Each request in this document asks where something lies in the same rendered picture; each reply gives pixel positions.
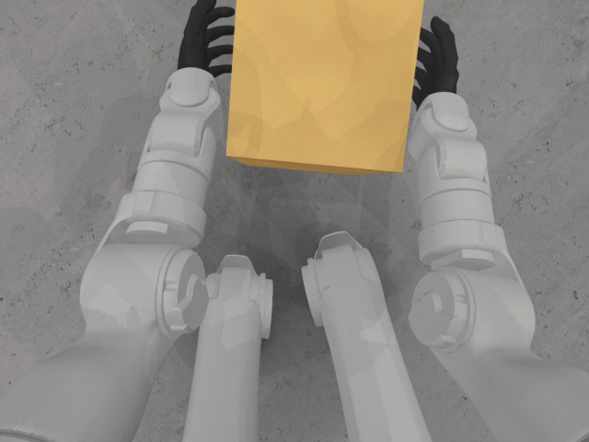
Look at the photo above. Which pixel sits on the robot right forearm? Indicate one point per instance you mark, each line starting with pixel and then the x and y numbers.
pixel 458 226

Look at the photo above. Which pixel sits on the robot left forearm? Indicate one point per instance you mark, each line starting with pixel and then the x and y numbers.
pixel 175 169

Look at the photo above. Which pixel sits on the robot right upper arm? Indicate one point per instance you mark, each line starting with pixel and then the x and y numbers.
pixel 480 327

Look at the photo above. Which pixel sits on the robot right shin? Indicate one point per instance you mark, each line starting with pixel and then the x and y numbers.
pixel 362 256

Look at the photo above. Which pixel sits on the robot left hand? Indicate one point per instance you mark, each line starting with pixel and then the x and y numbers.
pixel 194 51

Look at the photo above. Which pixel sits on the robot left thigh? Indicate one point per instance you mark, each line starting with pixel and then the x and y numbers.
pixel 223 404

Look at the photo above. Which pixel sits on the robot left upper arm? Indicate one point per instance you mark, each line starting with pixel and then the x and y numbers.
pixel 137 300

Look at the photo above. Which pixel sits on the carton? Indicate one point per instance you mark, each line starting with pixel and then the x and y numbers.
pixel 323 85

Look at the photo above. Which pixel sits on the robot right hand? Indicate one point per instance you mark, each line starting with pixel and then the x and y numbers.
pixel 440 64

